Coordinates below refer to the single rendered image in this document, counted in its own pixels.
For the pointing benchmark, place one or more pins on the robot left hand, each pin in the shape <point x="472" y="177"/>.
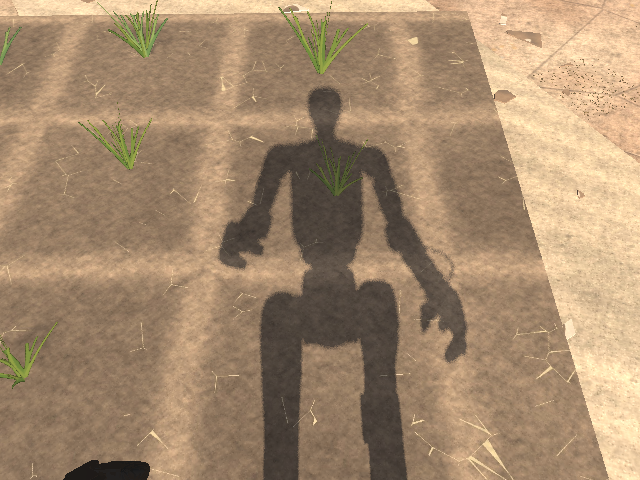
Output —
<point x="114" y="470"/>

